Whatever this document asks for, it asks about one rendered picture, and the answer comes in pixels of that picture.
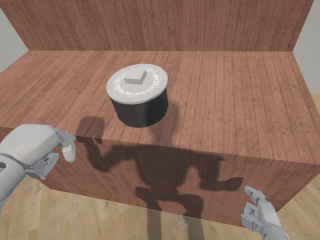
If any pot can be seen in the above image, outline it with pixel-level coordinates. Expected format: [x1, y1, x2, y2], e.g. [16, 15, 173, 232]
[110, 88, 169, 128]

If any left robot forearm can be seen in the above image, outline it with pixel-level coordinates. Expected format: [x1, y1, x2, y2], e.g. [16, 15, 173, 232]
[0, 155, 26, 217]

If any left robot hand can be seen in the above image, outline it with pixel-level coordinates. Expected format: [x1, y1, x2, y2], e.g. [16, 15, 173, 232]
[0, 124, 76, 180]

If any knob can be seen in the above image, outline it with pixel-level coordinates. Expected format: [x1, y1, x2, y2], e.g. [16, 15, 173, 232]
[124, 68, 147, 84]

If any right robot hand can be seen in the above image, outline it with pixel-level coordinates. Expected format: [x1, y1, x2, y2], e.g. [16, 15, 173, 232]
[241, 186, 282, 235]

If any table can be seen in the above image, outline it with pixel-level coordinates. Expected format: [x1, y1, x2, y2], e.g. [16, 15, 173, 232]
[0, 0, 320, 228]

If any lid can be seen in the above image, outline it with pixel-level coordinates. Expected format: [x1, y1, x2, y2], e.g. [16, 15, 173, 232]
[106, 63, 168, 105]

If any right robot forearm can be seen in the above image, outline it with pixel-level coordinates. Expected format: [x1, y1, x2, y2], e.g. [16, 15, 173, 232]
[262, 226, 290, 240]

